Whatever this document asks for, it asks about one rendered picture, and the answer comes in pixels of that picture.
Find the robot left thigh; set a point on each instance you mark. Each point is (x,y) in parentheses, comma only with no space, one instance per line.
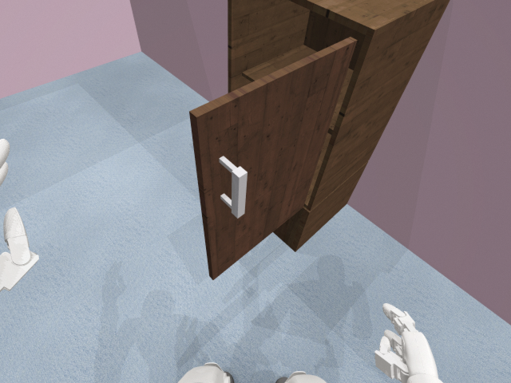
(205,374)

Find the handle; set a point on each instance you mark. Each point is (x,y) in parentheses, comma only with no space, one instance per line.
(239,187)

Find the robot left shin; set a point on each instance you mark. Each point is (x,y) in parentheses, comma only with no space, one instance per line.
(213,364)

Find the robot right hand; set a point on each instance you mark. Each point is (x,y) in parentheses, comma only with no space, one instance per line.
(413,354)

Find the robot left hand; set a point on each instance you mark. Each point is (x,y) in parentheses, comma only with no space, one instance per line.
(13,265)

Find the cupboard door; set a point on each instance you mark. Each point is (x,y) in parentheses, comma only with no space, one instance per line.
(274,128)

